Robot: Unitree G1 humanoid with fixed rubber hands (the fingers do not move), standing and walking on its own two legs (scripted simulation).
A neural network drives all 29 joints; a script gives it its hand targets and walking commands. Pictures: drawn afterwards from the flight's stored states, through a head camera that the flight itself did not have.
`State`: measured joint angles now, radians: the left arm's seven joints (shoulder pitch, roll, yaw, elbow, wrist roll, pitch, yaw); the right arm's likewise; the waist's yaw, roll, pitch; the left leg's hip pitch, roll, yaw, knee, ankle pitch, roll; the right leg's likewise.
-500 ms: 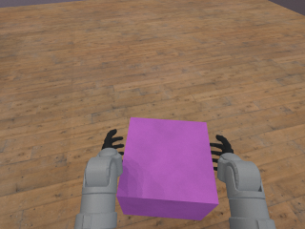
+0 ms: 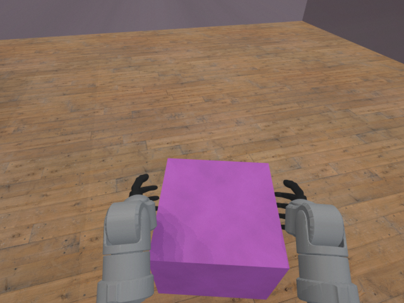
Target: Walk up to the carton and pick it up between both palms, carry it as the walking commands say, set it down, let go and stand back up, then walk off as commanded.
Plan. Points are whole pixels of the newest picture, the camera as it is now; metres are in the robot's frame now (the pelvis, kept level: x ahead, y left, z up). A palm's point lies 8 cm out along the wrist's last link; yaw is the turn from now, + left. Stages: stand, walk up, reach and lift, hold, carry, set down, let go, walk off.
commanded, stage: carry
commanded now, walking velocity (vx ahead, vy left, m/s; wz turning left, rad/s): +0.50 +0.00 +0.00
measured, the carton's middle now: (215, 226) +0.31 +0.00 +0.01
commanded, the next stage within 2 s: none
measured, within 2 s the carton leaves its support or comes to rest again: neither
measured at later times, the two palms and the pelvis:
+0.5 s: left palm (180, 138) +0.52 +0.09 +0.08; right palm (292, 149) +0.51 -0.21 +0.06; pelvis +0.23 -0.05 +0.00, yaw +0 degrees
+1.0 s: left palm (183, 90) +0.85 +0.10 +0.05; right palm (264, 96) +0.83 -0.19 +0.05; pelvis +0.55 -0.03 +0.01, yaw -3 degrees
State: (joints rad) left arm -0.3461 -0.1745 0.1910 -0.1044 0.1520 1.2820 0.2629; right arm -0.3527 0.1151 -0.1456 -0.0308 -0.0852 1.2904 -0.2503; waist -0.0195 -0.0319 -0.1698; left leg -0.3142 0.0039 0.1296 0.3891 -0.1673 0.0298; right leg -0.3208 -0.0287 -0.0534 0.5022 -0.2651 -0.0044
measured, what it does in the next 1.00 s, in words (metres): walks ahead: right foot, then left foot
